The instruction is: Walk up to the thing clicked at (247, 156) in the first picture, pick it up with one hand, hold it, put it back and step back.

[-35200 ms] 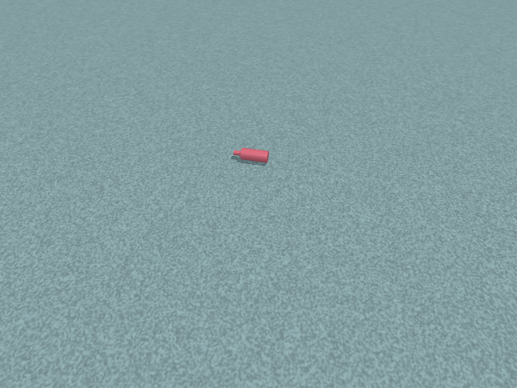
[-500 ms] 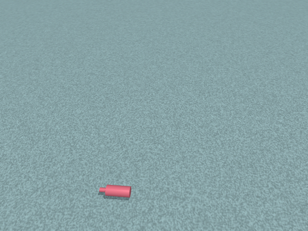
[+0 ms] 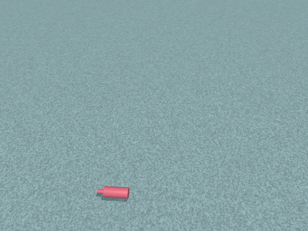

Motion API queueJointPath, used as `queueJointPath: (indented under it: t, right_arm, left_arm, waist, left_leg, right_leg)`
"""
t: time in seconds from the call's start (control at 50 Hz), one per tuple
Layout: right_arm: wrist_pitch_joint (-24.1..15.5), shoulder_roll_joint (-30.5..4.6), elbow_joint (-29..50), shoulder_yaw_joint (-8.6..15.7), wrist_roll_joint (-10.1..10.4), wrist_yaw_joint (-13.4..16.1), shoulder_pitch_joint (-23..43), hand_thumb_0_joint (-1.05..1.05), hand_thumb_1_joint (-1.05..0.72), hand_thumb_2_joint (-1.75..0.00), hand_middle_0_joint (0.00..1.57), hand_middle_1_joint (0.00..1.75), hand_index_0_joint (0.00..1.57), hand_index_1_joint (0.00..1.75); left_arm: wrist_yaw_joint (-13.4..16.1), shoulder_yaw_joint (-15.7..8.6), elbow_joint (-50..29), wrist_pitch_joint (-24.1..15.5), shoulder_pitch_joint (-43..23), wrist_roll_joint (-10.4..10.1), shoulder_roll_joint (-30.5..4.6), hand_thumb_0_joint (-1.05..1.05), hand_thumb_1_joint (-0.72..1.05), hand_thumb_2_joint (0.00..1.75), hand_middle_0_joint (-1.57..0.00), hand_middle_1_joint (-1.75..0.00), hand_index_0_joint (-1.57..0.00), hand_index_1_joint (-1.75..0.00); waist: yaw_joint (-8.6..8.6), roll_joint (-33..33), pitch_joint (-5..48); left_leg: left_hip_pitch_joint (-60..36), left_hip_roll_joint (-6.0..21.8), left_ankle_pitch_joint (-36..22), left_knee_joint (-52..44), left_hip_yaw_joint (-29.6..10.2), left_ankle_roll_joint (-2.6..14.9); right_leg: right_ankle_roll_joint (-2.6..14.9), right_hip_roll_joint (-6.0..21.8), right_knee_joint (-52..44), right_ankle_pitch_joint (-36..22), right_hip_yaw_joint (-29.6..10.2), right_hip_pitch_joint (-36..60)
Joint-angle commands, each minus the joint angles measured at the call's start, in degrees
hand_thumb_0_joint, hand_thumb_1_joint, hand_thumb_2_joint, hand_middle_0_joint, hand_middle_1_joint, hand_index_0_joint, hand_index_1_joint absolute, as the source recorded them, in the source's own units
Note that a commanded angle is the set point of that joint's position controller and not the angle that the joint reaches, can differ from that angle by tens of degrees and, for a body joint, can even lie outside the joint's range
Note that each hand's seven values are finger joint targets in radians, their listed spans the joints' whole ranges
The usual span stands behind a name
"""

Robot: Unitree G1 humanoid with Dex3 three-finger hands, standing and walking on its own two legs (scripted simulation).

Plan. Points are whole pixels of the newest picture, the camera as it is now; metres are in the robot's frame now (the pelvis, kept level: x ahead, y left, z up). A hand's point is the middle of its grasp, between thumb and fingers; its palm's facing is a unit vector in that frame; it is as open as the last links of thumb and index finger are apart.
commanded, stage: stand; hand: left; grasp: from above
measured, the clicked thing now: (113, 192) +0.47 +0.27 -0.75
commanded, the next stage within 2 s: step back in 0.90 s
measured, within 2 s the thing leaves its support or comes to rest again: neither
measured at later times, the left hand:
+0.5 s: hand out of the picture +0.08 +0.25 -0.16, palm faces +0.01 -0.94 -0.34, open 7.4 cm
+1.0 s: hand out of the picture +0.08 +0.26 -0.16, palm faces -0.01 -0.93 -0.36, open 7.4 cm
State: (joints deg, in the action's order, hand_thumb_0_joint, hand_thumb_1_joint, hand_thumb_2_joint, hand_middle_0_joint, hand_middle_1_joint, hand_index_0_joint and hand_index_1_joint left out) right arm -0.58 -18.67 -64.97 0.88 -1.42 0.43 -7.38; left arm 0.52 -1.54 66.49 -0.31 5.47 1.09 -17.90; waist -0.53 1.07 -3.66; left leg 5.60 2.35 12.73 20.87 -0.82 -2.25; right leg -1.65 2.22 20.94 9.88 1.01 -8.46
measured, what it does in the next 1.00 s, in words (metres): stands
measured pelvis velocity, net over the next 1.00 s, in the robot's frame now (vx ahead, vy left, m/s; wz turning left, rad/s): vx -0.01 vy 0.00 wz -0.02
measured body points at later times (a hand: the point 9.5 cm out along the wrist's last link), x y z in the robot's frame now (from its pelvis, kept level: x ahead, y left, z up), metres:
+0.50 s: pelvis +0.01 +0.00 +0.00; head +0.01 +0.00 +0.45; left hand +0.08 +0.30 -0.13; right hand +0.08 -0.29 -0.14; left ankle -0.01 +0.14 -0.75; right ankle +0.02 -0.14 -0.75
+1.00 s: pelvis -0.01 +0.00 +0.00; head +0.02 +0.00 +0.44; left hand +0.08 +0.31 -0.13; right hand +0.06 -0.30 -0.14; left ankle -0.01 +0.14 -0.75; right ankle +0.02 -0.14 -0.75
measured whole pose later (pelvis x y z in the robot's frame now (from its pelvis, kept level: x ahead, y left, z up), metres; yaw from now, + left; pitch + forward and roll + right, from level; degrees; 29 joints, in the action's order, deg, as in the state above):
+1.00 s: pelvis -0.01 +0.00 +0.00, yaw -1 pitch -2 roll +0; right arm 0.9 -20.0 -62.3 1.6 -0.2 -0.6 -5.2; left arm 0.4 -2.2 62.1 0.1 5.4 -0.1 -20.2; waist 0.1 0.2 -6.2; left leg 9.1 2.4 13.8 24.9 0.1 -1.9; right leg -1.5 2.1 24.9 10.4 -0.1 -12.3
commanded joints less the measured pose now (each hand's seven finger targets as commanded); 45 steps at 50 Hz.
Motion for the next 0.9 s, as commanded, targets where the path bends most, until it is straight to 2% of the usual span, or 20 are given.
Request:
queueJointPath:
  t: [0.0,0.06,0.16,0.28,0.34,0.42,0.56,0.68,0.76,0.86,0.88]
  right_arm:
    - [-1.07,-11.47,3.12,1.78,0.28,0.91,1.22,0.0,-0.9,-0.9,0.2,0.3,0.2,0.3]
    - [-0.97,-11.42,3.14,1.72,0.3,0.83,1.6,0.0,-0.9,-0.9,0.2,0.3,0.2,0.3]
    - [-0.96,-11.88,3.14,1.84,0.32,0.88,1.55,0.0,-0.9,-0.9,0.2,0.3,0.2,0.3]
    - [-1.03,-11.93,3.05,1.79,0.39,0.79,1.86,0.0,-0.9,-0.9,0.2,0.3,0.2,0.3]
    - [-0.97,-11.93,3.1,1.72,0.43,0.68,2.26,0.0,-0.9,-0.9,0.2,0.3,0.2,0.3]
    - [-1.02,-12.15,3.23,1.86,0.36,0.7,2.12,0.0,-0.9,-0.9,0.2,0.3,0.2,0.3]
    - [-0.91,-12.03,3.33,1.91,0.42,0.4,2.48,0.0,-0.9,-0.9,0.2,0.3,0.2,0.3]
    - [-0.97,-12.5,3.52,1.87,0.44,0.42,2.1,0.0,-0.9,-0.9,0.2,0.3,0.2,0.3]
    - [-0.91,-12.27,3.46,1.79,0.41,0.42,1.69,0.0,-0.9,-0.9,0.2,0.3,0.2,0.3]
    - [-1.01,-12.27,3.58,1.78,0.56,0.34,1.46,0.0,-0.9,-0.9,0.2,0.3,0.2,0.3]
    - [0.29,-15.89,4.71,3.13,1.2,0.03,4.03,0.0,-0.9,-0.9,0.2,0.3,0.2,0.3]
  left_arm:
    - [0.63,-2.21,-3.06,-0.85,-2.28,-0.25,-11.88,0.0,0.9,0.9,-0.2,-0.3,-0.2,-0.3]
    - [0.6,-2.11,-2.98,-0.96,-2.14,-0.35,-11.81,0.0,0.9,0.9,-0.2,-0.3,-0.2,-0.3]
    - [0.66,-2.1,-3.17,-0.99,-2.46,-0.32,-11.94,0.0,0.9,0.9,-0.2,-0.3,-0.2,-0.3]
    - [0.56,-2.11,-3.11,-0.98,-2.1,-0.41,-12.18,0.0,0.9,0.9,-0.2,-0.3,-0.2,-0.3]
    - [0.5,-2.08,-3.03,-0.92,-2.02,-0.42,-12.07,0.0,0.9,0.9,-0.2,-0.3,-0.2,-0.3]
    - [0.49,-2.19,-3.38,-0.91,-2.87,-0.38,-12.26,0.0,0.9,0.9,-0.2,-0.3,-0.2,-0.3]
    - [0.34,-2.05,-3.26,-1.14,-2.01,-0.39,-12.4,0.0,0.9,0.9,-0.2,-0.3,-0.2,-0.3]
    - [0.28,-2.04,-3.74,-1.27,-2.09,-0.44,-12.67,0.0,0.9,0.9,-0.2,-0.3,-0.2,-0.3]
    - [0.24,-2.09,-3.62,-1.12,-1.9,-0.46,-12.97,0.0,0.9,0.9,-0.2,-0.3,-0.2,-0.3]
    - [0.24,-2.03,-3.88,-1.26,-2.14,-0.42,-13.31,0.0,0.9,0.9,-0.2,-0.3,-0.2,-0.3]
    - [0.49,-3.7,-6.27,-0.65,-1.67,-1.51,-17.3,0.0,0.9,0.9,-0.2,-0.3,-0.2,-0.3]
  waist:
    - [0.27,-0.84,4.66]
    - [0.16,-1.21,4.92]
    - [0.51,-0.87,5.44]
    - [0.29,-0.77,5.18]
    - [-0.04,-0.73,4.63]
    - [0.37,-0.5,4.86]
    - [0.13,-1.42,4.37]
    - [0.38,-0.3,4.71]
    - [0.4,-0.56,3.9]
    - [0.63,-0.92,4.8]
    - [0.28,-1.18,-1.76]
  left_leg:
    - [2.58,4.67,-8.31,-4.53,-3.41,2.68]
    - [1.56,4.6,-8.83,-4.1,-3.11,2.7]
    - [1.69,4.65,-10.8,-3.82,-2.7,2.8]
    - [1.02,4.82,-11.05,-4.25,-2.75,2.62]
    - [1.28,4.76,-9.33,-4.74,-2.96,2.69]
    - [1.43,4.86,-9.42,-4.76,-2.8,2.6]
    - [0.88,4.76,-7.25,-4.96,-2.88,2.85]
    - [1.36,4.98,-7.96,-4.81,-2.66,2.93]
    - [2.07,4.83,-5.79,-5.52,-2.68,2.88]
    - [1.28,5.01,-7.31,-5.15,-2.77,2.8]
    - [5.12,4.01,-14.44,0.3,-3.83,3.93]
  right_leg:
    - [2.33,5.11,-2.42,-8.26,-4.23,3.99]
    - [2.22,5.04,-2.71,-8.23,-4.06,3.49]
    - [2.29,5.4,-2.56,-11.8,-4.14,4.42]
    - [2.38,5.28,-2.49,-11.43,-4.03,4.07]
    - [2.16,5.08,-2.79,-9.32,-3.87,3.73]
    - [2.44,5.3,-2.78,-10.02,-4.25,4.19]
    - [2.32,5.01,-3.62,-7.56,-4.33,3.08]
    - [2.48,5.44,-3.48,-9.81,-4.77,4.02]
    - [2.53,5.26,-3.7,-7.92,-4.71,3.49]
    - [2.54,5.32,-3.28,-9.02,-4.75,3.7]
    - [2.38,4.66,1.45,-18.68,-5.68,-2.59]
